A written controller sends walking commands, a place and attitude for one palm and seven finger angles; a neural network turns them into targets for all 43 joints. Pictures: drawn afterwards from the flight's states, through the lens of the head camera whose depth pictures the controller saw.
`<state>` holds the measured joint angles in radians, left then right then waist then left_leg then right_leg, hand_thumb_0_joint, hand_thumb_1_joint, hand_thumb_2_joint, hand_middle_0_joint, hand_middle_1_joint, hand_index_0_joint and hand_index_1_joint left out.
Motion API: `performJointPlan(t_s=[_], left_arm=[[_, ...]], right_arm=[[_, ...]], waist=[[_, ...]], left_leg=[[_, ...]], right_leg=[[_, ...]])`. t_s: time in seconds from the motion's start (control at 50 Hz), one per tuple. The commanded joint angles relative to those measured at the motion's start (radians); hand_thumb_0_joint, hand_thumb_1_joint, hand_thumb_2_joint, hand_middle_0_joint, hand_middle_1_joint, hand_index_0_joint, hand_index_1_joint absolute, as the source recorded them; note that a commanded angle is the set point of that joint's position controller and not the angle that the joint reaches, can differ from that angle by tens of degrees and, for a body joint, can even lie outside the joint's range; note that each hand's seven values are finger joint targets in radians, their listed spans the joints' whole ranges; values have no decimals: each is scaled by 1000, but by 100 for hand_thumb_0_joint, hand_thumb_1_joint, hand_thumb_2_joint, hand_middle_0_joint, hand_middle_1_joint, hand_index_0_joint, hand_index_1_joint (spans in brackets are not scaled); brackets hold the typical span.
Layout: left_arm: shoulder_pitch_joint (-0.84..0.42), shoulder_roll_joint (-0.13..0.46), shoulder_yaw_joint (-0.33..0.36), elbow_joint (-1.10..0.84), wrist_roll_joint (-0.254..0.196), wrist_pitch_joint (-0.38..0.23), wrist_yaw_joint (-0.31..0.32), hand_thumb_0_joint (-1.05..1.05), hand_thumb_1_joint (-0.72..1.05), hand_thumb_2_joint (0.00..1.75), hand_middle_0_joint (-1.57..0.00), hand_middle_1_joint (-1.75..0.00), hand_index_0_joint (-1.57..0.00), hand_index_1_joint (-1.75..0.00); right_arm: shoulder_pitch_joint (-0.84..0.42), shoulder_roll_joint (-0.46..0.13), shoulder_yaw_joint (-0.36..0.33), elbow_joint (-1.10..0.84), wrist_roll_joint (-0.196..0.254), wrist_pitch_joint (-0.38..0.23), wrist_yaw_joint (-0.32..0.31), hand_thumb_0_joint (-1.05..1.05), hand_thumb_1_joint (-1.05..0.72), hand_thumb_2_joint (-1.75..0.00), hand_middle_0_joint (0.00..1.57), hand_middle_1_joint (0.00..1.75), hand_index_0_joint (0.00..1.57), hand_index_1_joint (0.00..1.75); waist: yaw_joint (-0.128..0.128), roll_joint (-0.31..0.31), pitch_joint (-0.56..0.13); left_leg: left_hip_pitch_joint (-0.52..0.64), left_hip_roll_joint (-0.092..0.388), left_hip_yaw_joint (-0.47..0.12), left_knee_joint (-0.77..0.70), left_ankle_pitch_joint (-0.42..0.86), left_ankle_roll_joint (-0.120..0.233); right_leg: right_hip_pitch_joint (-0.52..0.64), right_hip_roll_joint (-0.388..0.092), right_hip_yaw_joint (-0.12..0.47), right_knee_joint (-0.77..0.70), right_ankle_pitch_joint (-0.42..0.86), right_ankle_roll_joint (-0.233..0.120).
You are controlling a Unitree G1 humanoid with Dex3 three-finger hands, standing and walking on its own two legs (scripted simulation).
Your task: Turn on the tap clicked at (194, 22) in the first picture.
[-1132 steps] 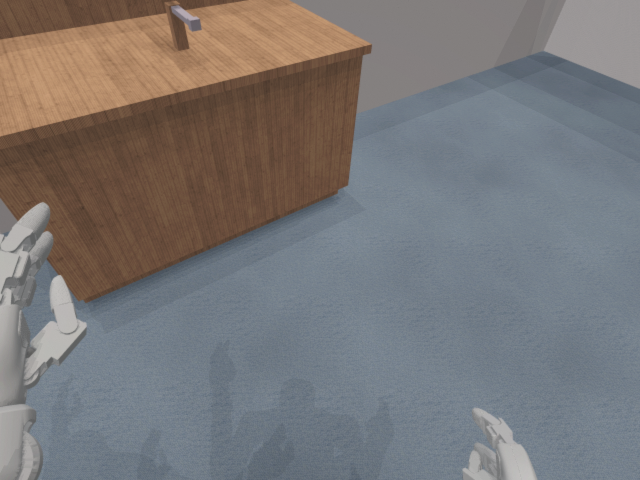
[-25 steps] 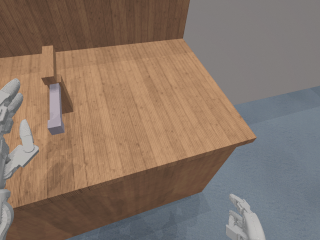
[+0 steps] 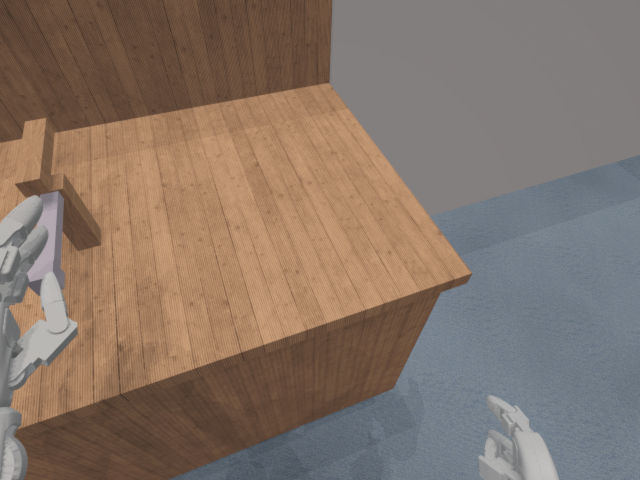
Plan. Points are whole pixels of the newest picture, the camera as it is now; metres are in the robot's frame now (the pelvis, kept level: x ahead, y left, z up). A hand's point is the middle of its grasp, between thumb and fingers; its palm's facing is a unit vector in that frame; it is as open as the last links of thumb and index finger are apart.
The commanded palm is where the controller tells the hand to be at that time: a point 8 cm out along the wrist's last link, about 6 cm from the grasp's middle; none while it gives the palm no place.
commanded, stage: come to a stop and stand still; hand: left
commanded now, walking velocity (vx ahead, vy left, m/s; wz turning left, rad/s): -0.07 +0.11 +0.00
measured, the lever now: (46, 278) +0.31 +0.35 +0.08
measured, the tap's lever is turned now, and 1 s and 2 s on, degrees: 0 0 0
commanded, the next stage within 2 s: look again from close up in 0.86 s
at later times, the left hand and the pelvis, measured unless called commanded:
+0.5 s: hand out of the picture +0.21 +0.31 +0.16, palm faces +0.39 -0.85 -0.35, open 7.5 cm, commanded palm +0.15 +0.34 +0.17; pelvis +0.00 +0.06 +0.00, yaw +0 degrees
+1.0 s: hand out of the picture +0.22 +0.33 +0.17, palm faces +0.36 -0.80 -0.47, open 7.5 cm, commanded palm +0.14 +0.37 +0.17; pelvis -0.01 +0.08 +0.00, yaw +3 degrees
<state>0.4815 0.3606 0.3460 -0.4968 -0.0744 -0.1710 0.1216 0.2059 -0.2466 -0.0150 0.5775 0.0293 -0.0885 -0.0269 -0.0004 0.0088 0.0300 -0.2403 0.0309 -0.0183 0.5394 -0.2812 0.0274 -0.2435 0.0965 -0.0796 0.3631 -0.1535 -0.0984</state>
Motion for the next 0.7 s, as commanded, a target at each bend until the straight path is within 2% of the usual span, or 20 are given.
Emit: performJointPlan(t_s=[0.0, 0.04, 0.06, 0.08, 0.12, 0.14, 0.16, 0.2, 0.24, 0.26, 0.3, 0.34, 0.36, 0.44, 0.46, 0.5, 0.6, 0.64, 0.66, 0.68], left_arm=[[-37, 191, 134, -167, 5, -69, 30, 0, 90, 90, -20, -30, -20, -30], [-45, 204, 138, -168, 10, -69, 34, 0, 90, 90, -20, -30, -20, -30], [-40, 177, 114, -150, 11, -71, 31, 0, 90, 90, -20, -30, -20, -30], [-49, 184, 113, -166, 10, -72, 30, 0, 90, 90, -20, -30, -20, -30], [-56, 187, 111, -177, 12, -73, 30, 0, 90, 90, -20, -30, -20, -30], [-52, 204, 122, -194, 15, -73, 32, 0, 90, 90, -20, -30, -20, -30], [-39, 182, 108, -179, 14, -73, 30, 0, 90, 90, -20, -30, -20, -30], [-44, 198, 121, -206, 13, -70, 31, 0, 90, 90, -20, -30, -20, -30], [-31, 209, 134, -216, 13, -68, 30, 0, 90, 90, -20, -30, -20, -30], [-29, 176, 107, -206, 9, -69, 25, 0, 90, 90, -20, -30, -20, -30], [-48, 187, 116, -228, 9, -68, 23, 0, 90, 90, -20, -30, -20, -30], [-48, 200, 126, -231, 9, -68, 23, 0, 90, 90, -20, -30, -20, -30], [-52, 170, 100, -210, 9, -69, 18, 0, 90, 90, -20, -30, -20, -30], [-100, 176, 102, -185, 17, -62, 14, 0, 90, 90, -20, -30, -20, -30], [-117, 145, 71, -154, 17, -64, 8, 0, 90, 90, -20, -30, -20, -30], [-159, 151, 70, -157, 26, -63, 7, 0, 90, 90, -20, -30, -20, -30], [-217, 143, 52, -190, 37, -73, 0, 0, 90, 90, -20, -30, -20, -30], [-217, 173, 80, -232, 38, -81, 2, 0, 90, 90, -20, -30, -20, -30], [-201, 151, 63, -211, 32, -85, -2, 0, 90, 90, -20, -30, -20, -30], [-184, 166, 82, -215, 34, -84, -1, 0, 90, 90, -20, -30, -20, -30]], right_arm=[[-89, -80, -21, -150, 2, -51, -11, 0, -90, -90, 20, 30, 20, 30], [-111, -85, -19, -141, 2, -50, -14, 0, -90, -90, 20, 30, 20, 30], [-98, -86, -19, -143, -4, -47, -14, 0, -90, -90, 20, 30, 20, 30], [-97, -90, -26, -151, -1, -50, -15, 0, -90, -90, 20, 30, 20, 30], [-90, -96, -31, -153, 0, -49, -14, 0, -90, -90, 20, 30, 20, 30], [-111, -96, -29, -145, 3, -49, -12, 0, -90, -90, 20, 30, 20, 30], [-97, -92, -26, -150, -4, -45, -13, 0, -90, -90, 20, 30, 20, 30], [-93, -92, -32, -161, -1, -45, -13, 0, -90, -90, 20, 30, 20, 30], [-113, -87, -29, -154, 1, -45, -14, 0, -90, -90, 20, 30, 20, 30], [-99, -86, -25, -158, -5, -43, -14, 0, -90, -90, 20, 30, 20, 30], [-97, -90, -29, -164, -4, -46, -15, 0, -90, -90, 20, 30, 20, 30], [-113, -86, -21, -160, -3, -47, -16, 0, -90, -90, 20, 30, 20, 30], [-99, -86, -16, -159, -10, -44, -15, 0, -90, -90, 20, 30, 20, 30], [-98, -81, -13, -160, -6, -49, -17, 0, -90, -90, 20, 30, 20, 30], [-86, -82, -7, -158, -12, -45, -16, 0, -90, -90, 20, 30, 20, 30], [-80, -83, -12, -164, -9, -49, -14, 0, -90, -90, 20, 30, 20, 30], [-77, -84, -15, -167, -12, -58, -7, 0, -90, -90, 20, 30, 20, 30], [-91, -81, -16, -167, -10, -65, -5, 0, -90, -90, 20, 30, 20, 30], [-85, -83, -11, -164, -18, -60, -4, 0, -90, -90, 20, 30, 20, 30], [-80, -79, -19, -170, -15, -61, -2, 0, -90, -90, 20, 30, 20, 30]], waist=[[18, -80, -144], [24, -46, -135], [22, -57, -150], [24, -65, -157], [23, -51, -171], [23, -9, -172], [20, -31, -195], [18, -10, -211], [18, 19, -212], [15, -5, -209], [15, 11, -189], [16, 45, -163], [16, 42, -152], [19, 68, -91], [17, 65, -77], [18, 78, -65], [20, 108, -67], [19, 111, -93], [21, 107, -94], [23, 95, -108]], left_leg=[[-40, -7, -12, -49, 43, 6], [-10, 7, -14, -88, 83, 11], [-7, 11, -11, -96, 116, 15], [3, 15, -15, -100, 148, 13], [22, 22, -19, -100, 194, 8], [48, 33, -18, -104, 232, 8], [52, 38, -22, -108, 268, 8], [51, 42, -27, -105, 310, -1], [67, 52, -36, -115, 317, 0], [61, 53, -49, -127, 318, -1], [49, 60, -69, -146, 305, -4], [46, 68, -79, -171, 298, -3], [26, 70, -90, -189, 285, -4], [-18, 76, -96, -243, 178, -9], [-47, 76, -103, -261, 139, -7], [-67, 81, -111, -280, 98, -13], [-64, 86, -120, -298, 125, -40], [-25, 78, -114, -277, 223, -61], [-27, 77, -118, -280, 248, -66], [-13, 81, -118, -259, 295, -73]], right_leg=[[160, -307, 287, -148, 26, 106], [150, -295, 260, -134, 66, 121], [181, -284, 234, -114, 106, 129], [191, -275, 232, -100, 161, 134], [206, -265, 218, -75, 224, 131], [189, -261, 204, -54, 265, 122], [219, -249, 181, -28, 300, 118], [242, -239, 173, 5, 376, 103], [224, -231, 166, 18, 355, 87], [227, -221, 152, 20, 315, 81], [214, -209, 157, 19, 274, 70], [194, -196, 144, 21, 239, 70], [198, -186, 131, 22, 208, 71], [179, -167, 125, 8, 120, 76], [182, -160, 113, 7, 84, 79], [191, -154, 114, 10, 69, 77], [204, -138, 98, 39, 78, 76], [207, -135, 87, 55, 119, 74], [204, -133, 79, 56, 104, 76], [215, -139, 81, 51, 123, 72]])
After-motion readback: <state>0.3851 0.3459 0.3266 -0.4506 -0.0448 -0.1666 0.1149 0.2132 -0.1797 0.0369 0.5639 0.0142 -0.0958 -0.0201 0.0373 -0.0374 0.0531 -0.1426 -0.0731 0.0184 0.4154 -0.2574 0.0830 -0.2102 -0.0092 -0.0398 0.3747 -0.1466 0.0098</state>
